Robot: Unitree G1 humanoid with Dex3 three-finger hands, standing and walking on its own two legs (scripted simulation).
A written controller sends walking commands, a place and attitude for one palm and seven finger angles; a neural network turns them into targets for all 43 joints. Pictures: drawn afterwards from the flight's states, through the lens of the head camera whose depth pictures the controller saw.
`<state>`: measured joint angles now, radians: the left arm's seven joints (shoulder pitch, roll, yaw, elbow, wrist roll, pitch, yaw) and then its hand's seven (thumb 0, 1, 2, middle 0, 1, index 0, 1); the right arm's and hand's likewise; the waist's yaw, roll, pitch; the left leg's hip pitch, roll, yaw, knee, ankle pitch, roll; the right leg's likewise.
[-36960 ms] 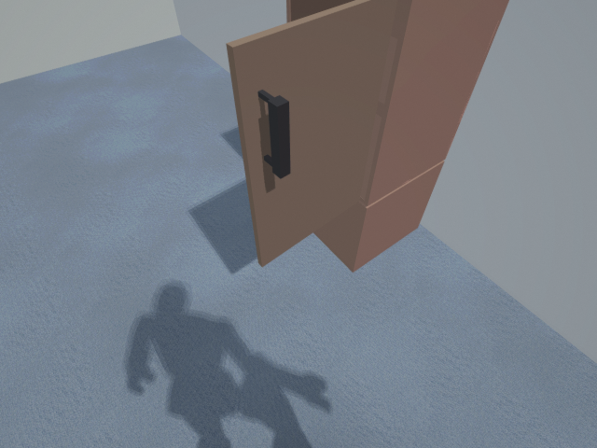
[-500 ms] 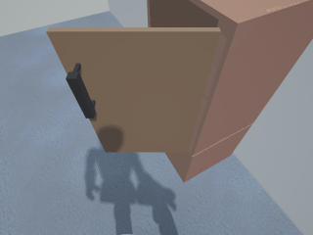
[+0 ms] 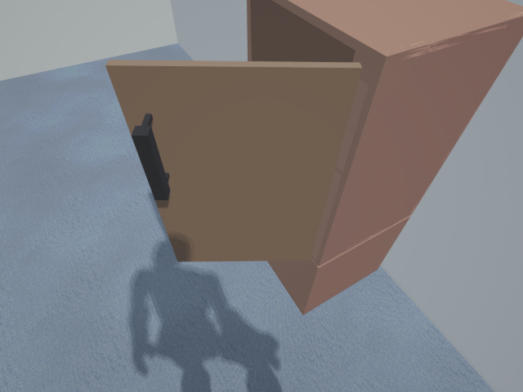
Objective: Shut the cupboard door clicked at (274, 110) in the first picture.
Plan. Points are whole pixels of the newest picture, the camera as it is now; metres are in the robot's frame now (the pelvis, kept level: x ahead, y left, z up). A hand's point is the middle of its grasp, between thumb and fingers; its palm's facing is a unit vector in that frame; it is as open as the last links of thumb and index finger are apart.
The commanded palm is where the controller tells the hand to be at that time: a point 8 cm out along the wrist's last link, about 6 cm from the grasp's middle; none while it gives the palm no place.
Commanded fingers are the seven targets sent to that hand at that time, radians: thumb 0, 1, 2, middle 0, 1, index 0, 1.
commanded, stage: come to a stop and stand still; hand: left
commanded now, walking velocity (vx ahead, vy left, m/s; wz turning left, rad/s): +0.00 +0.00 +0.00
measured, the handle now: (155, 158) +0.48 +0.23 +0.08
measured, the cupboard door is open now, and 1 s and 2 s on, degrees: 61 61 61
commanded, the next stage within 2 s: look again from close up in 0.10 s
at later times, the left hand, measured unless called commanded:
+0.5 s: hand out of the picture +0.01 +0.18 -0.17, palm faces +0.01 -0.97 -0.25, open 7.4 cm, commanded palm none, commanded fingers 0.00 0.90 0.90 -0.20 -0.30 -0.20 -0.30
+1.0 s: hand (154, 316) +0.22 +0.17 +0.01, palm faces +0.26 -0.96 -0.06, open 7.1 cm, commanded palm +0.11 +0.22 -0.05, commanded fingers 0.00 0.90 0.90 -0.40 -0.52 -0.40 -0.52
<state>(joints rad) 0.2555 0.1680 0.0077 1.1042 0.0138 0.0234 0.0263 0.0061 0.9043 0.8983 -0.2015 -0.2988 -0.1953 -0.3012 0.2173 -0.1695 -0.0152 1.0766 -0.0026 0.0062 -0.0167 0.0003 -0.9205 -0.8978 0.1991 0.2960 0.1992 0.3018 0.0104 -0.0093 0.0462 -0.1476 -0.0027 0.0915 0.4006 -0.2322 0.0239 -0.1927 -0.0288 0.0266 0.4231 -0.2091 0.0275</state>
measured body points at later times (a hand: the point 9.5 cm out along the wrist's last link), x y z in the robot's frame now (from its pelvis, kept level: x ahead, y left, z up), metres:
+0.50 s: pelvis +0.00 +0.00 -0.01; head +0.01 -0.02 +0.44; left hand +0.01 +0.23 -0.15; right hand +0.01 -0.22 -0.18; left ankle -0.01 +0.10 -0.74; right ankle +0.01 -0.14 -0.74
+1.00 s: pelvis +0.00 -0.02 -0.03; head +0.00 -0.04 +0.42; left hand +0.20 +0.23 +0.02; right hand +0.15 -0.28 -0.12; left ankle -0.01 +0.10 -0.74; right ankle +0.01 -0.14 -0.74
